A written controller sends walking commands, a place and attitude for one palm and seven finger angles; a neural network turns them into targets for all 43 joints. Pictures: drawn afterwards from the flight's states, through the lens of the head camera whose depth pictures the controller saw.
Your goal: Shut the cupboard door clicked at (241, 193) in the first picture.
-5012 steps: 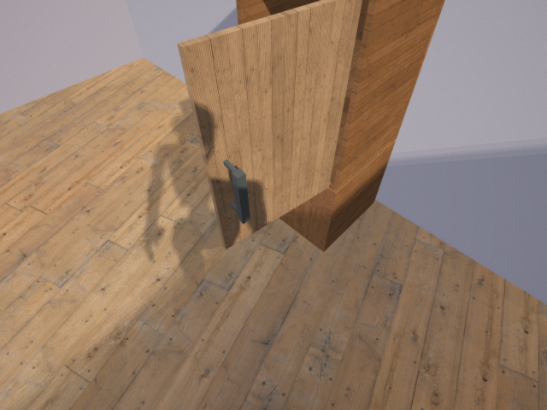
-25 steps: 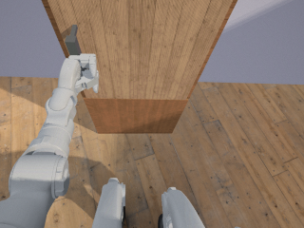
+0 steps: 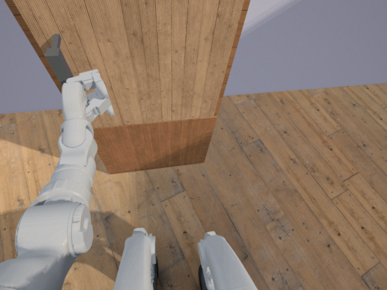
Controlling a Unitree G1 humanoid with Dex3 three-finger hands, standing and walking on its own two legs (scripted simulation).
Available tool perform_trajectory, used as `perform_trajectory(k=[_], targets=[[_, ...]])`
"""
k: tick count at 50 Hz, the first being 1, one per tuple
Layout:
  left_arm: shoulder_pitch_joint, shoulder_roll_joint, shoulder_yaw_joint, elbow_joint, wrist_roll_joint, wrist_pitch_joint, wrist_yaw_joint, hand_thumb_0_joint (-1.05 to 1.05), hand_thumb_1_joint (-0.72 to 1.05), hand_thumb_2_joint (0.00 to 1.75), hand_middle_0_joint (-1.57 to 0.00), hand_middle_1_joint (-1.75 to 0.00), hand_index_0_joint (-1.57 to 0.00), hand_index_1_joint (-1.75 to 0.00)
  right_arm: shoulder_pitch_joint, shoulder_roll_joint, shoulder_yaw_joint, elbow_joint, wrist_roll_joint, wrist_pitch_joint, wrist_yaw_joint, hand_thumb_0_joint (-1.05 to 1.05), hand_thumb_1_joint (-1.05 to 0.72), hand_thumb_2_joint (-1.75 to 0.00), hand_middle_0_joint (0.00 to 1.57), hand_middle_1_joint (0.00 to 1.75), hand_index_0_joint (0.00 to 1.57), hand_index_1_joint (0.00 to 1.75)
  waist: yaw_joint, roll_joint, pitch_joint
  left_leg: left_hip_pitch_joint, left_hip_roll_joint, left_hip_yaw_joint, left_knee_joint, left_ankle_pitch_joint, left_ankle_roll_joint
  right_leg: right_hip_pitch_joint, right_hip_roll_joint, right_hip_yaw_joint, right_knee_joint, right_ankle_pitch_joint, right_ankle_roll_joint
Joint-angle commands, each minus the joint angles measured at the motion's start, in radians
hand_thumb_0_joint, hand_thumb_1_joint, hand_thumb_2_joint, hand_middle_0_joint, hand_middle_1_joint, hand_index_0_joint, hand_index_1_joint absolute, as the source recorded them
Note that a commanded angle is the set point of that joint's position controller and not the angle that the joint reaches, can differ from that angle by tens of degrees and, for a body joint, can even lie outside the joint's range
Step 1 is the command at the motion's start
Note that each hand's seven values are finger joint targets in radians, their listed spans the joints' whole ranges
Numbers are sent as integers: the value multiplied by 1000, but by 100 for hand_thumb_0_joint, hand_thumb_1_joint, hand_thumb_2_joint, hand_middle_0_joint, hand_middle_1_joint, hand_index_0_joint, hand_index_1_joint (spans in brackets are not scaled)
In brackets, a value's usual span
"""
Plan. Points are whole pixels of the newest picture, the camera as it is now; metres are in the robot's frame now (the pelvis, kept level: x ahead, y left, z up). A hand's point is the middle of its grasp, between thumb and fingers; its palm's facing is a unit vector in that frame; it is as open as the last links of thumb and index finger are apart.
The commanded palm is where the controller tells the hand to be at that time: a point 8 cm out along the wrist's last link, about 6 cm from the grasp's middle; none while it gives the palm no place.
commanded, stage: pull the fist back off the door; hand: left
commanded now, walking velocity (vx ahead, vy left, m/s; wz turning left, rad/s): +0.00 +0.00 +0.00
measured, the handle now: (70, 76) +0.57 +0.23 +0.06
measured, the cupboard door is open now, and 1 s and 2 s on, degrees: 0 0 0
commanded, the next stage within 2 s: draw the hand back to the body in 0.40 s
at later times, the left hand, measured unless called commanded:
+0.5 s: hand (106, 125) +0.44 +0.14 +0.06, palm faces +0.09 -1.00 -0.01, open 3.1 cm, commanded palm +0.41 +0.19 +0.06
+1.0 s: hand (47, 130) +0.36 +0.19 +0.16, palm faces +0.09 -1.00 -0.01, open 3.1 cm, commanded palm +0.32 +0.25 +0.17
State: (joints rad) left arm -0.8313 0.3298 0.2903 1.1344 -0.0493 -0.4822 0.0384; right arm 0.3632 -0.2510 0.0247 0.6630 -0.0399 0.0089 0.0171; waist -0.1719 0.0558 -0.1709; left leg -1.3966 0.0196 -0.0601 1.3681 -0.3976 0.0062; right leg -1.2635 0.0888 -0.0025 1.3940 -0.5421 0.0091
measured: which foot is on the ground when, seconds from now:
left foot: down 0.00-1.00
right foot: down 0.00-1.00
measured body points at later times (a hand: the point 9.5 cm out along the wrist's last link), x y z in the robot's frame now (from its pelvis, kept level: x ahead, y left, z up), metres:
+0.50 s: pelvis +0.07 +0.00 +0.03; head +0.16 +0.02 +0.47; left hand +0.43 +0.19 +0.06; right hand +0.24 -0.25 -0.07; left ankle +0.13 +0.12 -0.58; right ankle +0.06 -0.12 -0.58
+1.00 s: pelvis +0.08 +0.00 +0.09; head +0.12 +0.00 +0.54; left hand +0.35 +0.24 +0.16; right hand +0.24 -0.24 +0.00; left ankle +0.13 +0.12 -0.58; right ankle +0.06 -0.12 -0.58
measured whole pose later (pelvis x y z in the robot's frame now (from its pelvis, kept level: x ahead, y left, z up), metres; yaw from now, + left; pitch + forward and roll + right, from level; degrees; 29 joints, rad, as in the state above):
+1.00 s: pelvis +0.08 +0.00 +0.09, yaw +3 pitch +11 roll -2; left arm 0.10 0.23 0.14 0.18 -0.26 -0.33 -0.14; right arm 0.26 -0.24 0.02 0.55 0.04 0.00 -0.06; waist -0.03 0.04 -0.14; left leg -0.80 0.00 -0.05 1.01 -0.41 0.00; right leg -0.65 0.06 0.02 0.99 -0.54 -0.01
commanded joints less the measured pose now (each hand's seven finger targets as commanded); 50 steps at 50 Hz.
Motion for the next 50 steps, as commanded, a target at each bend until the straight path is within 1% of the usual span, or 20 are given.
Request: perform_trajectory(k=[1, 4, 6, 10, 14, 16, 19, 21, 26, 28, 29, 32, 33, 35, 37, 40, 43, 45, 49, 50], targets=[[-303, 157, 19, -311, -27, -99, 2, 0, 90, 90, -130, -150, -130, -150, 32, -157, -76, -108, 13, -20, -13, 0, -90, -90, 20, 30, 20, 30, 41, -18, -426, 436, -6, -3, -207, -238, 25, 153, -31, 15, -318, -137, -26], [-209, 128, 4, -409, -43, -112, -3, 0, 90, 90, -130, -150, -130, -150, 17, -148, -81, -117, 20, -17, -19, 0, -90, -90, 20, 30, 20, 30, 60, -18, -438, 473, -6, 5, -219, -201, 25, 186, -31, 18, -331, -105, -25], [-131, 87, -26, -454, -48, -110, -4, 0, 90, 90, -130, -150, -130, -150, 7, -141, -84, -120, 25, -13, -22, 0, -90, -90, 20, 30, 20, 30, 65, -23, -412, 502, -5, 9, -231, -167, 24, 201, -31, 11, -340, -64, -25], [22, -21, -108, -588, -65, -116, 0, 0, 90, 90, -130, -150, -130, -150, -9, -134, -94, -124, 26, -15, -21, 0, -90, -90, 20, 30, 20, 30, 75, 15, -431, 645, 3, -4, -239, 3, 16, 201, -31, -22, -322, 93, -33], [177, -71, -156, -642, -65, -106, 4, 0, 90, 90, -130, -150, -130, -150, -30, -129, -98, -135, 27, -10, -19, 0, -90, -90, 20, 30, 20, 30, 83, -12, -394, 683, 5, -5, -235, 108, 12, 212, -35, -34, -316, 192, -32], [210, -83, -174, -684, -60, -110, 7, 0, 90, 90, -130, -150, -130, -150, -45, -126, -99, -145, 25, -6, -19, 0, -90, -90, 20, 30, 20, 30, 87, -15, -382, 695, 3, -4, -232, 134, 11, 218, -37, -34, -312, 221, -33], [184, -96, -202, -742, -47, -123, 17, 0, 90, 90, -130, -150, -130, -150, -63, -121, -100, -145, 20, -6, -21, 0, -90, -90, 20, 30, 20, 30, 80, 32, -395, 740, 3, -12, -213, 189, 7, 201, -41, -35, -293, 265, -35], [202, -83, -187, -740, -46, -127, 18, 0, 90, 90, -130, -150, -130, -150, -76, -120, -99, -151, 17, -3, -22, 0, -90, -90, 20, 30, 20, 30, 85, -4, -399, 723, 0, -8, -202, 204, 8, 220, -41, -31, -288, 293, -34], [239, -74, -180, -730, -55, -107, -10, 0, 90, 90, -130, -150, -130, -150, -102, -112, -93, -162, 17, 6, -27, 0, -90, -90, 20, 30, 20, 30, 98, 0, -424, 704, -9, 8, -184, 239, 10, 269, -44, -18, -282, 363, -33], [338, -3, -121, -853, -76, -94, -27, 0, 90, 90, -130, -150, -130, -150, -103, -118, -96, -199, 27, 11, -30, 0, -90, -90, 20, 30, 20, 30, 147, 31, -521, 778, -10, 14, -209, 318, 8, 368, -39, -11, -289, 438, -39], [395, -23, -140, -909, -90, -76, -41, 0, 90, 90, -130, -150, -130, -150, -115, -109, -90, -216, 33, 13, -30, 0, -90, -90, 20, 30, 20, 30, 160, 51, -550, 818, -11, 20, -228, 352, 7, 416, -41, -11, -302, 477, -37], [520, -14, -141, -1005, -127, -11, -71, 0, 90, 90, -130, -150, -130, -150, -119, -101, -81, -239, 52, 15, -38, 0, -90, -90, 20, 30, 20, 30, 158, 2, -483, 824, -10, 29, -283, 346, 14, 505, -37, -10, -364, 515, -28], [553, -13, -144, -1009, -136, 11, -81, 0, 90, 90, -130, -150, -130, -150, -115, -103, -78, -245, 57, 12, -45, 0, -90, -90, 20, 30, 20, 30, 144, -22, -444, 808, -11, 28, -293, 339, 20, 522, -33, -10, -379, 525, -26], [568, -39, -170, -1044, -150, 38, -96, 0, 90, 90, -130, -150, -130, -150, -127, -95, -72, -247, 65, 4, -53, 0, -90, -90, 20, 30, 20, 30, 129, -51, -356, 785, -12, 33, -328, 280, 24, 537, -38, -10, -422, 496, -17], [589, -28, -158, -1049, -164, 52, -108, 0, 90, 90, -130, -150, -130, -150, -133, -98, -69, -244, 68, -8, -64, 0, -90, -90, 20, 30, 20, 30, 120, -85, -300, 766, -12, 30, -355, 218, 27, 546, -40, -7, -459, 439, -12], [617, -18, -145, -1081, -182, 49, -128, 0, 90, 90, -130, -150, -130, -150, -149, -97, -63, -243, 71, -32, -75, 0, -90, -90, 20, 30, 20, 30, 121, -55, -254, 781, -18, 32, -391, 169, 28, 562, -46, -1, -500, 371, -13], [683, 41, -88, -1115, -204, 51, -150, 0, 90, 90, -130, -150, -130, -150, -156, -103, -61, -252, 76, -49, -80, 0, -90, -90, 20, 30, 20, 30, 146, -34, -241, 804, -23, 31, -429, 159, 28, 613, -44, 5, -533, 342, -19], [723, 30, -98, -1147, -214, 61, -168, 0, 90, 90, -130, -150, -130, -150, -171, -96, -57, -262, 80, -58, -81, 0, -90, -90, 20, 30, 20, 30, 150, -20, -229, 838, -23, 35, -461, 160, 27, 632, -46, 3, -556, 338, -18], [817, 77, -47, -1223, -239, 94, -188, 0, 90, 90, -122, -141, -122, -141, -187, -97, -51, -285, 90, -75, -86, 0, -90, -90, 20, 30, 20, 30, 174, 4, -200, 882, -26, 36, -519, 160, 26, 685, -43, -3, -597, 324, -22], [828, 55, -69, -1255, -243, 105, -194, 0, 90, 90, -119, -138, -119, -138, -190, -94, -49, -294, 91, -81, -86, 0, -90, -90, 20, 30, 20, 30, 169, 15, -187, 903, -26, 36, -531, 167, 26, 689, -41, -12, -603, 332, -22]])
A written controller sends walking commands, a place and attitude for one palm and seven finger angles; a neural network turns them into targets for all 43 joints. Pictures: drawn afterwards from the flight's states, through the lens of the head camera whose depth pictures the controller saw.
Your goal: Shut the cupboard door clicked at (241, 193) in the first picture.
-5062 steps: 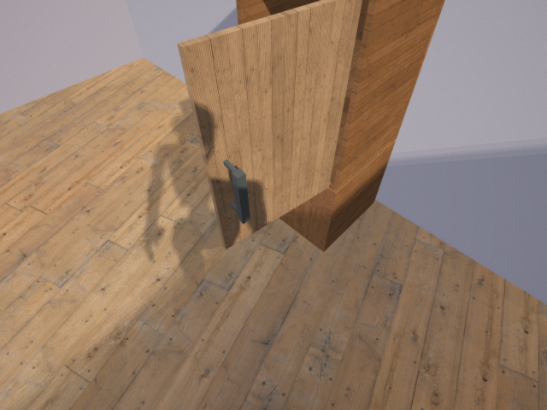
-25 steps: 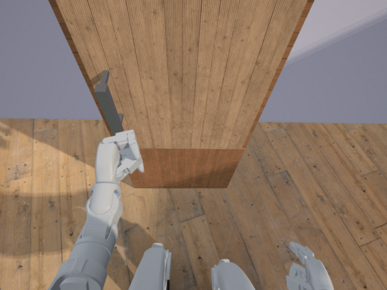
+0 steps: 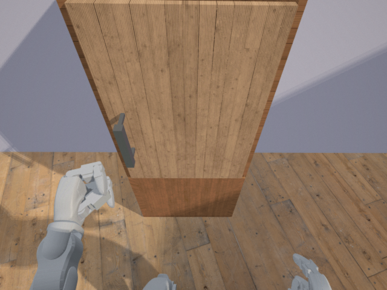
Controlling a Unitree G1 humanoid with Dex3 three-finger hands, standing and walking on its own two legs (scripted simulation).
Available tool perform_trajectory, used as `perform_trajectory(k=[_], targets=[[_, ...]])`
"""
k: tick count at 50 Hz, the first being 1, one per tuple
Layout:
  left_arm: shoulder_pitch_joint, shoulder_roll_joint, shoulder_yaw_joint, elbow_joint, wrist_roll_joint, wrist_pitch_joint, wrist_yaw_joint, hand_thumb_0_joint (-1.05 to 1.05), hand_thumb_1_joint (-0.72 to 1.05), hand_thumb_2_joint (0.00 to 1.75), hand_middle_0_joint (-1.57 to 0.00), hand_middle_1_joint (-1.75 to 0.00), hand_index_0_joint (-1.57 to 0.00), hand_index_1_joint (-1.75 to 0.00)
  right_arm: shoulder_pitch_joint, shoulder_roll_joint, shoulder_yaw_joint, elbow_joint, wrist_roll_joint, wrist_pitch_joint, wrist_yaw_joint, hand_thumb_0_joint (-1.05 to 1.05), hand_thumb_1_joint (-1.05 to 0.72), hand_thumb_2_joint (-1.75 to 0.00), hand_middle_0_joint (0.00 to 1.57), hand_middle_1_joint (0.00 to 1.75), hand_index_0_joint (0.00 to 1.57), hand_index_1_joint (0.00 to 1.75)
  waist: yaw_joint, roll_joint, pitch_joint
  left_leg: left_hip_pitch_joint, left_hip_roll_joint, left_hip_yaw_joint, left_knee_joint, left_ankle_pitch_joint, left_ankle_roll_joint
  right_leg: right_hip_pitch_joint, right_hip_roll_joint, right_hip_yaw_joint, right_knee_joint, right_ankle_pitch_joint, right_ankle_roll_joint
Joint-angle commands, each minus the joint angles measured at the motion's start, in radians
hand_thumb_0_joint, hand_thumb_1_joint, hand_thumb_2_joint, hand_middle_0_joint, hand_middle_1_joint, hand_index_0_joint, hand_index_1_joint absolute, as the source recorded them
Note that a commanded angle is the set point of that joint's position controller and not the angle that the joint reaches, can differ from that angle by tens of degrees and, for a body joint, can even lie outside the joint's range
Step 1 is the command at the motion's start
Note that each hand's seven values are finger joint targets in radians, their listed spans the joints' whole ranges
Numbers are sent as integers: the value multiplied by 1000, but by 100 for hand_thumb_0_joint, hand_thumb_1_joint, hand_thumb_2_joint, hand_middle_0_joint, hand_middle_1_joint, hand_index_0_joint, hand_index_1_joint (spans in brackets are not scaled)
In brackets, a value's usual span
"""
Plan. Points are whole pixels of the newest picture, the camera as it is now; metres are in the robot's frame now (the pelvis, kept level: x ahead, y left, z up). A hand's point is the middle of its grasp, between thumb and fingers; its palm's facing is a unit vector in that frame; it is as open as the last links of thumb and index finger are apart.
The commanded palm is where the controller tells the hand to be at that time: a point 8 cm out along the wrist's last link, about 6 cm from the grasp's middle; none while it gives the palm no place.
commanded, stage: draw the hand back to the body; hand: left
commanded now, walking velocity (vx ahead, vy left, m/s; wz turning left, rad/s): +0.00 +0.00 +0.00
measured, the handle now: (126, 141) +0.50 +0.21 -0.03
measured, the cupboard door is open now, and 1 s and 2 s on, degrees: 0 0 0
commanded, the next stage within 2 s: step back with the hand held close in 1.10 s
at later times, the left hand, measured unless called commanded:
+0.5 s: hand (25, 192) +0.24 +0.26 +0.17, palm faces +0.34 -0.88 -0.32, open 4.4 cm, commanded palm +0.18 +0.30 +0.20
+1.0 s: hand out of the picture +0.22 +0.27 +0.22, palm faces +0.45 -0.80 -0.38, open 7.3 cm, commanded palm +0.16 +0.30 +0.24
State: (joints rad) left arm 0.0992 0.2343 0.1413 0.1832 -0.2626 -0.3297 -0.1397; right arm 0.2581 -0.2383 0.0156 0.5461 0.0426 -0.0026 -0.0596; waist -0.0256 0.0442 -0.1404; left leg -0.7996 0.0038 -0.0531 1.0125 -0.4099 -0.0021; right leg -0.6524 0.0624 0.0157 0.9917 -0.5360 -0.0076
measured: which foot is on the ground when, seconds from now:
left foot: down 0.00-1.00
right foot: down 0.00-1.00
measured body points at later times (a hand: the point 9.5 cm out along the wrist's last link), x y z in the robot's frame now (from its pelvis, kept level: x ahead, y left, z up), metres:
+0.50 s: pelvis +0.02 +0.02 +0.06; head +0.00 +0.00 +0.51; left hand +0.21 +0.30 +0.19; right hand +0.22 -0.18 -0.01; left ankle +0.05 +0.12 -0.67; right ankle -0.02 -0.12 -0.67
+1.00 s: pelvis +0.03 +0.00 +0.06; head +0.00 -0.02 +0.51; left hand +0.19 +0.31 +0.24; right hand +0.22 -0.22 -0.02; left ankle +0.05 +0.12 -0.67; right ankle -0.02 -0.12 -0.67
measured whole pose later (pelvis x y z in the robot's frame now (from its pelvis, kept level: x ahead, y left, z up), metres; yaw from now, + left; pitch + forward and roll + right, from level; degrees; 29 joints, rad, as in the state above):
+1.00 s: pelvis +0.03 +0.00 +0.06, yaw +1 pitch -3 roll +0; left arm 0.45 0.34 0.33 -0.36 -0.09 -0.04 0.10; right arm 0.20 -0.24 0.03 0.61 0.02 -0.08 -0.08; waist 0.06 0.07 -0.03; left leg -0.22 -0.02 -0.03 0.49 -0.23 0.01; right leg -0.08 0.01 0.04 0.46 -0.34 0.00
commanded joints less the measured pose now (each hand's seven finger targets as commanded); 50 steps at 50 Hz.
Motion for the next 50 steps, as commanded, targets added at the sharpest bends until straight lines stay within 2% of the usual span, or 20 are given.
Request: perform_trajectory(k=[1, 2, 4, 7, 11, 16, 21, 23, 26, 28, 29, 31, 36, 39, 43, 44, 45, 48, 49, 50], targets=[[-74, 159, 94, -310, -38, -34, -19, 0, 90, 90, -116, -135, -116, -135, -83, -108, -38, -181, 11, -76, -10, 0, -90, -90, 20, 30, 20, 30, 27, 14, -198, 310, -9, 25, -189, 170, 33, 85, -13, -34, -213, 316, -5], [-58, 290, 98, -283, 119, 40, 81, 0, 90, 90, -113, -132, -113, -132, -103, -97, -44, -180, 10, -35, -28, 0, -90, -90, 20, 30, 20, 30, 51, -10, -198, 338, -17, 27, -235, 147, 38, 114, -51, 31, -297, 304, -9], [-41, 202, 35, -356, 148, 115, 160, 0, 90, 90, -108, -126, -108, -126, -121, -84, -31, -206, 11, -14, -45, 0, -90, -90, 20, 30, 20, 30, 24, -6, -119, 375, -12, 36, -279, 123, 45, 125, -57, 22, -353, 255, -3], [-25, 207, 28, -422, 172, 171, 219, 0, 90, 90, -100, -117, -100, -117, -148, -87, -16, -204, 9, -12, -58, 0, -90, -90, 20, 30, 20, 30, 22, 7, -62, 452, -4, 18, -350, 94, 44, 148, -50, -8, -406, 196, -13], [-8, 216, 43, -471, 182, 207, 253, 0, 90, 90, -89, -105, -89, -105, -171, -87, -3, -189, 3, -33, -67, 0, -90, -90, 20, 30, 20, 30, 30, -7, -12, 537, 4, 2, -438, 84, 40, 204, -46, -26, -466, 191, -14], [56, 230, 91, -550, 189, 226, 262, 0, 90, 90, -75, -90, -75, -90, -183, -83, 5, -169, -6, -64, -57, 0, -90, -90, 20, 30, 20, 30, 50, 42, -11, 630, 8, -3, -509, 170, 31, 305, -49, -37, -509, 282, -19], [110, 240, 137, -628, 189, 235, 258, 0, 90, 90, -61, -75, -61, -75, -191, -79, 9, -152, -13, -87, -43, 0, -90, -90, 20, 30, 20, 30, 59, 44, 20, 674, 13, 0, -555, 236, 24, 365, -51, -41, -551, 340, -17], [152, 275, 189, -630, 188, 239, 259, 0, 90, 90, -56, -69, -56, -69, -194, -85, 6, -141, -17, -96, -39, 0, -90, -90, 20, 30, 20, 30, 70, 3, 36, 675, 17, 2, -568, 258, 25, 383, -46, -42, -572, 359, -14], [176, 268, 206, -708, 189, 235, 258, 0, 90, 90, -47, -60, -47, -60, -194, -75, 5, -136, -20, -108, -31, 0, -90, -90, 20, 30, 20, 30, 72, 51, 11, 708, 17, 8, -574, 316, 20, 417, -52, -45, -571, 399, -15], [218, 306, 258, -713, 187, 239, 260, 0, 90, 90, -42, -54, -42, -54, -197, -84, 0, -127, -22, -116, -27, 0, -90, -90, 20, 30, 20, 30, 81, 21, 21, 702, 15, 16, -573, 338, 24, 426, -49, -42, -587, 426, -11], [214, 280, 240, -743, 183, 238, 257, 0, 90, 90, -39, -51, -39, -51, -197, -76, 1, -128, -20, -115, -25, 0, -90, -90, 20, 30, 20, 30, 76, 49, 19, 708, 14, 19, -577, 344, 22, 438, -55, -41, -584, 426, -13], [216, 306, 279, -754, 181, 235, 260, 0, 90, 90, -34, -45, -34, -45, -202, -78, -2, -123, -21, -120, -26, 0, -90, -90, 20, 30, 20, 30, 79, 22, 33, 704, 13, 20, -583, 324, 24, 431, -53, -42, -593, 412, -9], [245, 343, 353, -804, 176, 219, 264, 0, 90, 90, -20, -30, -20, -30, -204, -78, -10, -112, -19, -134, -26, 0, -90, -90, 20, 30, 20, 30, 90, 38, 20, 712, 10, 27, -583, 346, 25, 454, -55, -43, -595, 432, -9], [269, 271, 290, -725, 176, 230, 254, 0, 90, 90, -20, -30, -20, -30, -194, -82, -16, -103, -17, -130, -22, 0, -90, -90, 20, 30, 20, 30, 76, 9, 73, 705, 9, 35, -583, 344, 29, 432, -58, -43, -605, 433, -4], [248, 320, 328, -726, 178, 226, 256, 0, 90, 90, -20, -30, -20, -30, -203, -94, -26, -107, -20, -128, -28, 0, -90, -90, 20, 30, 20, 30, 86, -29, 64, 713, 7, 38, -586, 316, 37, 425, -57, -38, -619, 410, 3], [239, 301, 305, -751, 177, 223, 255, 0, 90, 90, -20, -30, -20, -30, -204, -86, -23, -110, -19, -128, -28, 0, -90, -90, 20, 30, 20, 30, 85, 4, 41, 713, 1, 43, -583, 332, 38, 451, -65, -35, -607, 430, 0], [238, 327, 330, -766, 179, 216, 257, 0, 90, 90, -20, -30, -20, -30, -206, -86, -23, -109, -21, -132, -29, 0, -90, -90, 20, 30, 20, 30, 90, -12, 20, 720, 0, 44, -578, 342, 40, 451, -64, -35, -607, 442, 1], [246, 361, 360, -778, 179, 213, 260, 0, 90, 90, -20, -30, -20, -30, -214, -85, -22, -104, -21, -139, -32, 0, -90, -90, 20, 30, 20, 30, 97, 12, 41, 716, -1, 50, -571, 352, 39, 445, -63, -30, -619, 459, 1], [242, 335, 336, -796, 179, 210, 260, 0, 90, 90, -20, -30, -20, -30, -211, -76, -19, -105, -20, -139, -33, 0, -90, -90, 20, 30, 20, 30, 91, 50, 31, 718, -4, 56, -572, 360, 38, 460, -69, -29, -608, 472, 0], [248, 346, 350, -788, 178, 209, 261, 0, 90, 90, -20, -30, -20, -30, -211, -76, -17, -102, -22, -142, -34, 0, -90, -90, 20, 30, 20, 30, 94, 29, 38, 715, -5, 54, -568, 359, 38, 451, -67, -31, -611, 474, 1]])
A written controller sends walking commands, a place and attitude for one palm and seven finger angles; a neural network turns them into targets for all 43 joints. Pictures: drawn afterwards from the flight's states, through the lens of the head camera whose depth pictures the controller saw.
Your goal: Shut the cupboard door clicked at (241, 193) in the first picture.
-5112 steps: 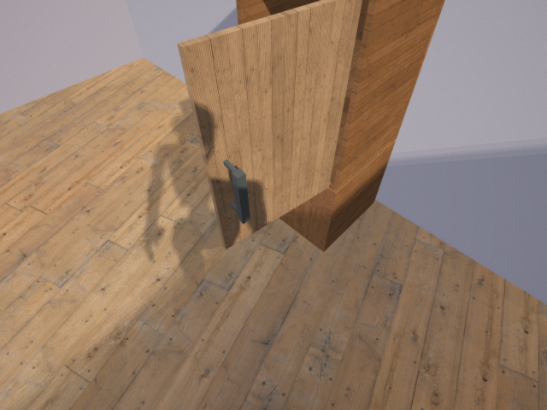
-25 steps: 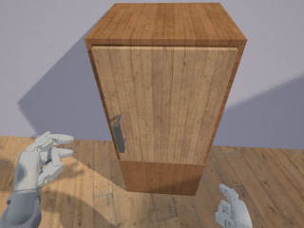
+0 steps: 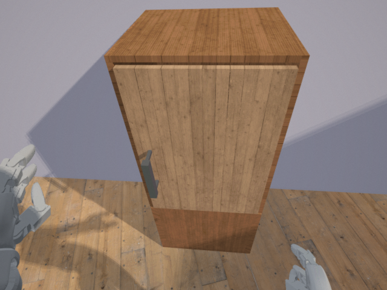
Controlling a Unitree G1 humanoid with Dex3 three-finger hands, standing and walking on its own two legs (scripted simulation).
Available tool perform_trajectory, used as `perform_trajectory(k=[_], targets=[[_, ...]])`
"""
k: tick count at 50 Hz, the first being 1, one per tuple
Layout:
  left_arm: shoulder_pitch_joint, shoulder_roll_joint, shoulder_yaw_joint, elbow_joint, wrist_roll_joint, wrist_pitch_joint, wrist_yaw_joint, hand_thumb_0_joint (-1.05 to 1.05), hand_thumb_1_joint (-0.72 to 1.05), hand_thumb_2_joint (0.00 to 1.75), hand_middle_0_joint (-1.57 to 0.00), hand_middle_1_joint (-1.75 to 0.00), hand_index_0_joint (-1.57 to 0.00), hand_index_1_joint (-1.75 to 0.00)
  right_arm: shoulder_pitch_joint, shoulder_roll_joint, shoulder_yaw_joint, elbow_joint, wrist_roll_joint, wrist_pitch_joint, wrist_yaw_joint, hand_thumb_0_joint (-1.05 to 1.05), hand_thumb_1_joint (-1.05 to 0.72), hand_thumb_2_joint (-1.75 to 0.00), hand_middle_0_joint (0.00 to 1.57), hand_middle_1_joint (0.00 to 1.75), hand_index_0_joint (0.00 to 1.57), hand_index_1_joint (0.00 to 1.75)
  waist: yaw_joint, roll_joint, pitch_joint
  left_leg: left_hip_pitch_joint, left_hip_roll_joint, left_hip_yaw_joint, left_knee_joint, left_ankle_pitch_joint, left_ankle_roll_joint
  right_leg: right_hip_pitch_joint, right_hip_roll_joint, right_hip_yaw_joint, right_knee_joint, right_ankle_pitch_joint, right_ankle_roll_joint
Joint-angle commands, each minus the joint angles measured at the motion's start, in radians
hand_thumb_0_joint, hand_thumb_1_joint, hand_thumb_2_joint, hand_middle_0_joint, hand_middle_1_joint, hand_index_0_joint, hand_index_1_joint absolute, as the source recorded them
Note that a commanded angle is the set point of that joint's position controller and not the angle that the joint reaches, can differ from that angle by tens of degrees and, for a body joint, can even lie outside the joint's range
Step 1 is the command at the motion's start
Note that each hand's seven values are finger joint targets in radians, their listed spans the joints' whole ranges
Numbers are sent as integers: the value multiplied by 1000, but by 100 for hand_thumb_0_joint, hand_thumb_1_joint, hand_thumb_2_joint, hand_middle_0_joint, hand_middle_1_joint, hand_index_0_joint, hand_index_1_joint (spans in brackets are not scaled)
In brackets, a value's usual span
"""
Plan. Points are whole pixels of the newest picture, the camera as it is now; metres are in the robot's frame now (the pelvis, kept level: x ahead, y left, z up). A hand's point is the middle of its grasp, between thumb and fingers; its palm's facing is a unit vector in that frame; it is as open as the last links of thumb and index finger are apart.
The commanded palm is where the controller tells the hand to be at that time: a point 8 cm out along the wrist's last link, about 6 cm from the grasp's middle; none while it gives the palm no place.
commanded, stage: draw the hand back to the body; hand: left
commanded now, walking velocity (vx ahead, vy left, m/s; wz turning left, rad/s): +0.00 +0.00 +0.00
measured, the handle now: (151, 174) +0.47 +0.20 -0.10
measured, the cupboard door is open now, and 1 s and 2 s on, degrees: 0 0 0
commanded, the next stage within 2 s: step back with the hand held close in 0.10 s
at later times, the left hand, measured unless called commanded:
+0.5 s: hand (39, 208) +0.19 +0.27 +0.16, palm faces +0.39 -0.79 -0.48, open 7.4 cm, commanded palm +0.13 +0.31 +0.18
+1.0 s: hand out of the picture +0.10 +0.30 +0.16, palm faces +0.47 -0.76 -0.44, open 7.4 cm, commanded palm +0.04 +0.33 +0.18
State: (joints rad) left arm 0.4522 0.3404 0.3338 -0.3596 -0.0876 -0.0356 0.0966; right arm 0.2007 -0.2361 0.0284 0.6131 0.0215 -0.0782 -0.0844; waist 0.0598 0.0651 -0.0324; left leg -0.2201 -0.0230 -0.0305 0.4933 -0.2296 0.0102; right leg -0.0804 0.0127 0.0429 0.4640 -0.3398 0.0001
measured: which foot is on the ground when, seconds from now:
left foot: down 0.00-1.00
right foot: down 0.00-1.00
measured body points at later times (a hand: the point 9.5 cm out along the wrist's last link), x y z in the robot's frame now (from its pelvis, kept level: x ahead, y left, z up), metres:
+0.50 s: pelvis -0.01 +0.01 +0.00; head -0.01 -0.01 +0.45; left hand +0.16 +0.31 +0.19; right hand +0.17 -0.24 -0.09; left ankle +0.02 +0.11 -0.74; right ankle -0.05 -0.12 -0.74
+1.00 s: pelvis -0.09 +0.02 -0.01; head -0.09 +0.03 +0.44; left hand +0.07 +0.33 +0.18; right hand +0.09 -0.21 -0.09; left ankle +0.02 +0.12 -0.73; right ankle -0.05 -0.12 -0.74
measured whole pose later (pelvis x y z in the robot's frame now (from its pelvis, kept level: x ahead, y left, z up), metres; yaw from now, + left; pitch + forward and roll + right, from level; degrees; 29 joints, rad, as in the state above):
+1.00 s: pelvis -0.09 +0.02 -0.01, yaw +2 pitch +0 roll -3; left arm 0.52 0.39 0.43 -0.47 -0.04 -0.21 0.14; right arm 0.22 -0.22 0.01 0.58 0.01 -0.06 -0.08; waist 0.00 0.04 0.00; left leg -0.45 -0.01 -0.04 0.58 -0.19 0.04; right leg -0.29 0.03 0.01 0.53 -0.24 0.03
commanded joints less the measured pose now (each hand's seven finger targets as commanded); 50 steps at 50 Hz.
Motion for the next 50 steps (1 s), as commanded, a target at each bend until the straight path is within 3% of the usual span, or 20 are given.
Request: perform_trajectory(k=[1, 8, 11, 12, 13, 14, 16, 18, 21, 24, 29, 33, 37, 38, 39, 41, 43, 46, 48, 50], targets=[[-100, 222, 143, -240, 2, -85, 23, 0, 90, 90, -20, -30, -20, -30, -155, -74, -31, -168, 2, -66, -8, 0, -90, -90, 20, 30, 20, 30, 5, 24, -53, 136, 24, 34, -50, 176, 24, -129, -16, -57, -86, 270, -7], [-73, 219, 153, -176, -4, -79, 15, 0, 90, 90, -20, -30, -20, -30, -153, -82, -38, -167, 2, -62, -8, 0, -90, -90, 20, 30, 20, 30, 7, -42, -18, 132, 26, 41, -48, 163, 28, -152, -12, -54, -107, 267, 3], [-97, 208, 136, -209, -4, -84, 15, 0, 90, 90, -20, -30, -20, -30, -151, -79, -38, -170, 0, -62, -9, 0, -90, -90, 20, 30, 20, 30, 2, -12, -39, 140, 26, 39, -54, 148, 27, -139, -17, -52, -98, 243, 1], [-190, 324, 239, -262, 13, -133, 27, 0, 90, 90, -20, -30, -20, -30, -128, -107, -48, -175, 1, -42, -5, 0, -90, -90, 20, 30, 20, 30, -32, -33, -5, 88, 35, 18, 22, 116, 48, -200, -76, 28, -172, 294, 3], [-180, 348, 265, -231, 17, -152, 30, 0, 90, 90, -20, -30, -20, -30, -135, -98, -47, -162, -2, -33, -8, 0, -90, -90, 20, 30, 20, 30, -33, -53, 4, 84, 27, 18, 54, 108, 44, -213, -110, 61, -188, 367, -8], [-97, 259, 183, -178, 16, -156, 20, 0, 90, 90, -20, -30, -20, -30, -130, -94, -48, -150, -7, -20, -8, 0, -90, -90, 20, 30, 20, 30, -48, -97, -1, 65, 27, 10, 72, 136, 40, -203, -123, 42, -163, 416, -14], [-37, 226, 159, -174, 15, -162, 15, 0, 90, 90, -20, -30, -20, -30, -121, -103, -61, -158, -5, 0, -2, 0, -90, -90, 20, 30, 20, 30, -51, -59, -56, 77, 41, 8, 53, 213, 38, -173, -118, 23, -117, 460, -10], [-1, 252, 188, -206, 16, -172, 20, 0, 90, 90, -20, -30, -20, -30, -123, -112, -69, -167, -5, 11, -7, 0, -90, -90, 20, 30, 20, 30, -48, -9, -100, 116, 54, 6, 22, 333, 40, -159, -89, -10, -88, 474, 5], [19, 261, 197, -230, 12, -168, 26, 0, 90, 90, -20, -30, -20, -30, -122, -110, -71, -184, -3, 39, -10, 0, -90, -90, 20, 30, 20, 30, -49, -27, -145, 118, 72, -7, 5, 468, 40, -117, -65, -28, -53, 510, 11], [35, 269, 204, -233, 6, -161, 31, 0, 90, 90, -20, -30, -20, -30, -122, -110, -71, -197, 1, 62, -14, 0, -90, -90, 20, 30, 20, 30, -50, -53, -153, 103, 78, -13, -17, 481, 35, -97, -53, -38, -40, 501, 12], [61, 275, 208, -271, 4, -166, 43, 0, 90, 90, -20, -30, -20, -30, -126, -112, -72, -215, 3, 71, -15, 0, -90, -90, 20, 30, 20, 30, -49, 7, -139, 46, 87, -27, -75, 339, 36, -99, -34, -32, -46, 354, 13], [82, 294, 236, -285, 7, -180, 52, 0, 90, 90, -20, -30, -20, -30, -125, -127, -76, -217, -1, 56, -17, 0, -90, -90, 20, 30, 20, 30, -48, 31, -111, -80, 101, -65, -145, 101, 46, -61, -12, -30, -36, 236, 15], [61, 260, 220, -276, 20, -201, 57, 0, 90, 90, -20, -30, -20, -30, -119, -128, -74, -215, -1, 34, -17, 0, -90, -90, 20, 30, 20, 30, -55, 50, -50, -269, 116, -107, -212, -235, 64, -11, 4, -16, -12, 117, 15], [55, 288, 248, -279, 25, -209, 58, 0, 90, 90, -20, -30, -20, -30, -124, -137, -78, -213, -4, 26, -19, 0, -90, -90, 20, 30, 20, 30, -54, 61, -42, -302, 119, -114, -221, -293, 69, -2, 12, -11, -14, 91, 16], [47, 246, 213, -283, 29, -216, 57, 0, 90, 90, -20, -30, -20, -30, -111, -126, -74, -211, -2, 19, -17, 0, -90, -90, 20, 30, 20, 30, -59, 70, -47, -331, 123, -126, -227, -326, 71, 18, 13, -16, 8, 76, 14], [33, 243, 215, -286, 38, -227, 59, 0, 90, 90, -20, -30, -20, -30, -103, -134, -79, -206, -6, 2, -16, 0, -90, -90, 20, 30, 20, 30, -58, 89, -42, -381, 137, -148, -240, -394, 77, 30, 27, -13, 40, 50, 14], [15, 266, 233, -317, 45, -237, 62, 0, 90, 90, -20, -30, -20, -30, -102, -142, -82, -203, -10, -14, -17, 0, -90, -90, 20, 30, 20, 30, -56, 116, -57, -417, 149, -165, -254, -436, 85, 58, 39, -15, 79, 57, 15], [13, 247, 222, -323, 49, -245, 64, 0, 90, 90, -20, -30, -20, -30, -83, -132, -82, -194, -13, -31, -13, 0, -90, -90, 20, 30, 20, 30, -57, 75, -59, -420, 133, -145, -196, -422, 79, 26, 22, 10, 63, 31, 3], [20, 277, 245, -329, 45, -246, 69, 0, 90, 90, -20, -30, -20, -30, -77, -129, -84, -183, -20, -39, -10, 0, -90, -90, 20, 30, 20, 30, -58, 26, -62, -347, 103, -106, -120, -370, 58, -76, -14, 47, -6, -42, -16], [9, 247, 202, -338, 37, -248, 74, 0, 90, 90, -20, -30, -20, -30, -72, -111, -78, -171, -21, -41, -5, 0, -90, -90, 20, 30, 20, 30, -66, -41, -46, -219, 64, -62, -14, -269, 26, -240, -73, 99, -99, -124, -45]])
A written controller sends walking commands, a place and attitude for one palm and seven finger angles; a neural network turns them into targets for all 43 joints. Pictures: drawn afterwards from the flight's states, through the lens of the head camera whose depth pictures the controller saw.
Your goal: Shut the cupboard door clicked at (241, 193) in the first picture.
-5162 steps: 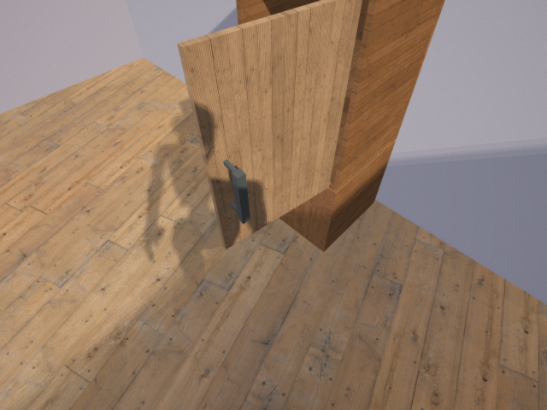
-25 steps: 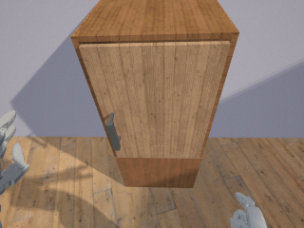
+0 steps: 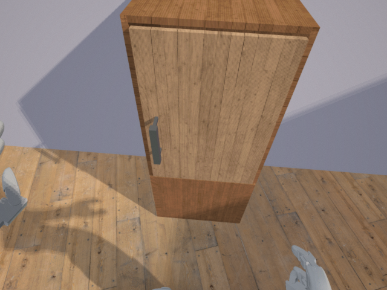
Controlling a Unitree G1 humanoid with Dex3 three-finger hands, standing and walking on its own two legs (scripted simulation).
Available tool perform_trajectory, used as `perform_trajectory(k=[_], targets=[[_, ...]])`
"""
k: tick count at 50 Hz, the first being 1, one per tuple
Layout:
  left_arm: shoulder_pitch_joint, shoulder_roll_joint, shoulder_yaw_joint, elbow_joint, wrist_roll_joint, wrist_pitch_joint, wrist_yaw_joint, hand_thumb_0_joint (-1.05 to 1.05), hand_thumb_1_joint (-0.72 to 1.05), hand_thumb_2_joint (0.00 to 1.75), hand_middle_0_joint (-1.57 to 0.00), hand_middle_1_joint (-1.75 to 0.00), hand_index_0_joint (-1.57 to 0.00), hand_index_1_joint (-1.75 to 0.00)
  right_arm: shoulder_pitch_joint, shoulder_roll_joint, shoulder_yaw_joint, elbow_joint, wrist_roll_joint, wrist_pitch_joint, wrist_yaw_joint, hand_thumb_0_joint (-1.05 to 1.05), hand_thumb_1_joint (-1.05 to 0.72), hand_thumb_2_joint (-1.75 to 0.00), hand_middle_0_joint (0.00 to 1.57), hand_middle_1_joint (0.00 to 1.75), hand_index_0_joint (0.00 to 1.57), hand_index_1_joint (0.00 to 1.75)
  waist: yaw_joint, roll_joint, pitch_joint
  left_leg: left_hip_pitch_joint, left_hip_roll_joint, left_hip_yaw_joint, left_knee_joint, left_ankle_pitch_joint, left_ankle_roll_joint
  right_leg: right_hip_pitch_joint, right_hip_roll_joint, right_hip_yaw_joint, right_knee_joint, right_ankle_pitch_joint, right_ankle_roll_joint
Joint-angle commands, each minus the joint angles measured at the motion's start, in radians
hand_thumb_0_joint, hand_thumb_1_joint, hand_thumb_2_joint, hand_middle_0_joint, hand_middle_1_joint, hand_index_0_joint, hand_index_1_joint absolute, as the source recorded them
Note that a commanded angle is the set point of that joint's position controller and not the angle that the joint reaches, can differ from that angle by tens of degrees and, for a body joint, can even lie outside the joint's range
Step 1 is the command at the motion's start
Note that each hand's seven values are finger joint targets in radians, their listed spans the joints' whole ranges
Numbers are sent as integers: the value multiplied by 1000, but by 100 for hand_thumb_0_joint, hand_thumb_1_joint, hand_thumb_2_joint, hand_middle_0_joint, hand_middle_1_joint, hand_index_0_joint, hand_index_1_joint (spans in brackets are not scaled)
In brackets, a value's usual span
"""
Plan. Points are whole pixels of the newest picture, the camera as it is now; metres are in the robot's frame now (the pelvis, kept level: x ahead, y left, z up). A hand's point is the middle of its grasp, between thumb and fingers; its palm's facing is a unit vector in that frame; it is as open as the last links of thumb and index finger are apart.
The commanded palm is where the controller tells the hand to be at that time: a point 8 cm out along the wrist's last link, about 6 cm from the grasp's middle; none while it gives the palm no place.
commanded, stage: step back with the hand held close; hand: left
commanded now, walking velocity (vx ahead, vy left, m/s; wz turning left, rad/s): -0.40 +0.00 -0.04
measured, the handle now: (156, 141) +0.57 +0.16 -0.09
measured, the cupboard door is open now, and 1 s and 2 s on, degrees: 0 0 0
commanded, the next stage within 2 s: stop stepping back and stand still in 0.56 s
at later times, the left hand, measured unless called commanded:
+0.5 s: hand out of the picture +0.12 +0.28 +0.18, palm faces +0.42 -0.81 -0.41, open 7.4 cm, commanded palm +0.07 +0.32 +0.19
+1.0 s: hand out of the picture +0.03 +0.34 +0.17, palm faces +0.42 -0.86 -0.29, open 7.4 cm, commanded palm -0.03 +0.37 +0.19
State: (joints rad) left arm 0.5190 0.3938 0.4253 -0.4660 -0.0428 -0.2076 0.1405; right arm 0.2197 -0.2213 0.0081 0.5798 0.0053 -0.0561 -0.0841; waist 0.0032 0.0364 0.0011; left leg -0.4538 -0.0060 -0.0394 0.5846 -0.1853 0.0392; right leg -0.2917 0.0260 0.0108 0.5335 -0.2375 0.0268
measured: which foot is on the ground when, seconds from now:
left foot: down 0.00-0.42, up 0.44-0.50, down 0.52-0.82, up 0.84-0.90, down 0.92-1.00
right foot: down 0.00-0.20, up 0.22-0.34, down 0.36-0.56, up 0.58-0.78, down 0.80-1.00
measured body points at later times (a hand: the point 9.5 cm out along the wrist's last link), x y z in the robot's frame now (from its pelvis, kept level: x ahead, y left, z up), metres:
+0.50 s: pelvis -0.07 +0.02 +0.00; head -0.08 +0.05 +0.44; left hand +0.09 +0.32 +0.20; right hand +0.09 -0.22 -0.08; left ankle +0.05 +0.10 -0.72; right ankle -0.08 -0.13 -0.73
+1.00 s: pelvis -0.19 +0.07 -0.01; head -0.22 +0.11 +0.44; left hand +0.01 +0.38 +0.19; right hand -0.08 -0.18 -0.08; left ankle -0.06 +0.12 -0.73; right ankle -0.26 -0.06 -0.72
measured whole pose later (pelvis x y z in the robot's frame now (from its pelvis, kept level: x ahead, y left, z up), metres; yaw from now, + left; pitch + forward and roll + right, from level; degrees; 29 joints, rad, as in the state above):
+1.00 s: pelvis -0.19 +0.07 -0.01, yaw -3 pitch -3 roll -4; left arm 0.43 0.41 0.42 -0.47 -0.08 -0.13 0.16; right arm 0.27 -0.21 0.02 0.69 0.00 -0.08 -0.09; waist -0.02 -0.02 -0.05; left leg -0.46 -0.02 0.02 0.65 -0.15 0.05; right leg -0.16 0.04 0.00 0.66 -0.50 -0.01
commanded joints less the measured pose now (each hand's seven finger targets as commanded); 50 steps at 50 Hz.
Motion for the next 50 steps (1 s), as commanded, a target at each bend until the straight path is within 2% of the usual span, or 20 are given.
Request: perform_trajectory(k=[1, 4, 7, 10, 13, 16, 19, 20, 22, 26, 28, 30, 36, 39, 41, 43, 45, 47, 49, 50], targets=[[-66, 203, 110, -233, -9, -78, 37, 0, 90, 90, -20, -30, -20, -30, -88, -124, -57, -127, -6, -62, -5, 0, -90, -90, 20, 30, 20, 30, -13, -35, -69, 79, 34, -34, -41, -270, -13, -114, -115, 154, -208, -252, -84], [-95, 204, 94, -210, -11, -79, 52, 0, 90, 90, -20, -30, -20, -30, -74, -113, -54, -98, -8, -56, -7, 0, -90, -90, 20, 30, 20, 30, -26, -99, -56, 178, 12, -2, 66, -185, -35, -247, -171, 159, -249, -242, -105], [-123, 226, 106, -221, -14, -89, 57, 0, 90, 90, -20, -30, -20, -30, -84, -126, -53, -104, -2, -60, -14, 0, -90, -90, 20, 30, 20, 30, -30, -15, -25, 153, 46, -64, -42, -259, -23, -273, -103, 90, -188, -304, -68], [-96, 218, 144, -232, -4, -110, 46, 0, 90, 90, -20, -30, -20, -30, -122, -147, -56, -128, 0, -85, -20, 0, -90, -90, 20, 30, 20, 30, -10, 222, -66, -224, 225, -297, -434, -612, 61, 140, 74, -4, 180, -180, -11], [-67, 275, 212, -266, -9, -132, 26, 0, 90, 90, -20, -30, -20, -30, -125, -136, -77, -125, -14, -99, -5, 0, -90, -90, 20, 30, 20, 30, 9, 198, -156, -202, 266, -283, -403, -521, 79, 198, 91, 10, 264, -161, -24], [30, 232, 182, -257, -32, -132, 15, 0, 90, 90, -20, -30, -20, -30, -109, -116, -72, -110, -12, -107, 18, 0, -90, -90, 20, 30, 20, 30, 0, 187, -152, -76, 211, -151, -286, -374, 26, 122, 30, 27, 33, -188, -61], [15, 250, 175, -232, -36, -150, 24, 0, 90, 90, -20, -30, -20, -30, -77, -82, -56, -75, -25, -98, 24, 0, -90, -90, 20, 30, 20, 30, -18, -12, -158, 176, 96, 23, -19, -106, -58, -121, -179, 252, -199, 10, -130], [-20, 219, 113, -210, -29, -135, 23, 0, 90, 90, -20, -30, -20, -30, -67, -90, -67, -65, -5, -92, 24, 0, -90, -90, 20, 30, 20, 30, -25, -152, -181, 244, 49, 59, 102, -110, -75, -189, -215, 264, -213, 18, -125], [-67, 257, 125, -221, -15, -110, 36, 0, 90, 90, -20, -30, -20, -30, -95, -87, -64, -77, -9, -77, 13, 0, -90, -90, 20, 30, 20, 30, -27, -189, -135, 232, 30, 58, 195, -75, -68, -235, -255, 272, -205, 178, -137], [-151, 249, 113, -211, -15, -96, 25, 0, 90, 90, -20, -30, -20, -30, -115, -112, -55, -88, -4, -66, -15, 0, -90, -90, 20, 30, 20, 30, -26, 9, -57, 191, 108, -17, -123, 183, -31, -136, -41, 109, -52, 197, -30], [-131, 275, 172, -209, -16, -120, 12, 0, 90, 90, -20, -30, -20, -30, -146, -143, -68, -108, -9, -83, -14, 0, -90, -90, 20, 30, 20, 30, -3, 211, -106, -12, 275, -223, -390, -139, 47, 98, 86, 23, 149, -60, 0], [-132, 227, 165, -261, -9, -120, -2, 0, 90, 90, -20, -30, -20, -30, -135, -138, -75, -110, -25, -95, 0, 0, -90, -90, 20, 30, 20, 30, 2, 243, -152, -178, 355, -307, -499, -498, 91, 225, 91, 36, 391, -188, -13], [24, 200, 125, -308, -53, -95, -4, 0, 90, 90, -20, -30, -20, -30, -79, -110, -66, -110, -15, -111, 39, 0, -90, -90, 20, 30, 20, 30, 7, 239, -207, 103, 202, -75, -441, -394, -59, 150, 108, -103, -1, -311, -59], [14, 249, 146, -331, -44, -79, 6, 0, 90, 90, -20, -30, -20, -30, -39, -98, -56, -91, -25, -88, 31, 0, -90, -90, 20, 30, 20, 30, -14, 35, -177, 280, 51, 89, -55, -166, -102, -34, -94, 71, -312, -230, -134], [-92, 274, 155, -305, -46, -56, 28, 0, 90, 90, -20, -30, -20, -30, -47, -97, -48, -64, -33, -78, 21, 0, -90, -90, 20, 30, 20, 30, -22, -107, -160, 332, 51, 36, 224, -95, -81, -217, -274, 177, -339, -262, -213], [-124, 224, 111, -243, -49, 7, 30, 0, 90, 90, -20, -30, -20, -30, -56, -116, -70, -63, -7, -68, 3, 0, -90, -90, 20, 30, 20, 30, -37, -189, -80, 346, 35, -18, 318, -140, -78, -349, -224, 161, -290, -486, -213], [-204, 197, 69, -193, -33, 30, 37, 0, 90, 90, -20, -30, -20, -30, -75, -118, -41, -62, -3, -61, -13, 0, -90, -90, 20, 30, 20, 30, -66, -5, 76, 233, 55, -33, 73, -181, -54, -283, -147, 70, -165, -388, -143], [-239, 221, 90, -192, -27, 15, 39, 0, 90, 90, -20, -30, -20, -30, -85, -129, -31, -78, 1, -84, -22, 0, -90, -90, 20, 30, 20, 30, -45, 212, 92, 123, 151, -254, -314, -467, -18, -147, 8, -25, 19, -312, -56], [-214, 259, 136, -266, -33, 0, 34, 0, 90, 90, -20, -30, -20, -30, -105, -120, -29, -94, -9, -99, -19, 0, -90, -90, 20, 30, 20, 30, -12, 294, 6, 10, 219, -407, -594, -753, -133, 29, 122, -79, 245, -340, -54], [-182, 247, 128, -279, -39, 4, 26, 0, 90, 90, -20, -30, -20, -30, -102, -108, -33, -94, -14, -108, -8, 0, -90, -90, 20, 30, 20, 30, 2, 299, -17, -21, 214, -361, -618, -701, -179, 85, 137, -88, 291, -326, -63]])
